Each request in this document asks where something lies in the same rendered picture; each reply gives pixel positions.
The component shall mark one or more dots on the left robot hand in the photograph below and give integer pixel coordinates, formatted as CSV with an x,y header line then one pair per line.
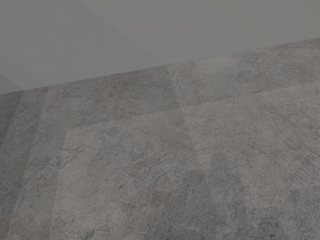
x,y
84,235

